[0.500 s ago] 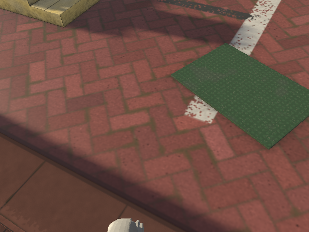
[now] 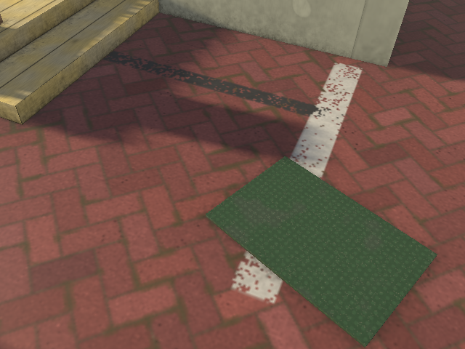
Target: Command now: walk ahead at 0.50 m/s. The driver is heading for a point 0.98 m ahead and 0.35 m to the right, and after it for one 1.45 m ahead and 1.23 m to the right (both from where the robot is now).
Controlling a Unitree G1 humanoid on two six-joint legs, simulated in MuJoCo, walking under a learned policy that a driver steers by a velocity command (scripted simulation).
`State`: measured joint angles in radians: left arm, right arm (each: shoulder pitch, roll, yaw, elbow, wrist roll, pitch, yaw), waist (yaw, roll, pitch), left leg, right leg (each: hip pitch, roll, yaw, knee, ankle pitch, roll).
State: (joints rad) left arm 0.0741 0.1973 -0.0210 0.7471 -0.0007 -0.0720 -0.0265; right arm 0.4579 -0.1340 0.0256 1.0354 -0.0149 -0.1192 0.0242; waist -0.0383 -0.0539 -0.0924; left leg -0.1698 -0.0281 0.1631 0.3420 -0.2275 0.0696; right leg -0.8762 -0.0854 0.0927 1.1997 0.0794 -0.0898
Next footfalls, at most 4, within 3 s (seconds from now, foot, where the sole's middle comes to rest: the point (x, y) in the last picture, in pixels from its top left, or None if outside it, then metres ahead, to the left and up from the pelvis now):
0.28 right None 0.34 -0.15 -0.78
0.82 left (198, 326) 0.65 0.08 -0.78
1.34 right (303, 274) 0.82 -0.27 -0.77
1.82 left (266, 224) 1.02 -0.16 -0.77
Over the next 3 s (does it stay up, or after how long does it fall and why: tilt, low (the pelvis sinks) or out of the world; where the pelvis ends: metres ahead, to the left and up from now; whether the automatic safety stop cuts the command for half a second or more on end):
stays up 0.84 -0.20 0.00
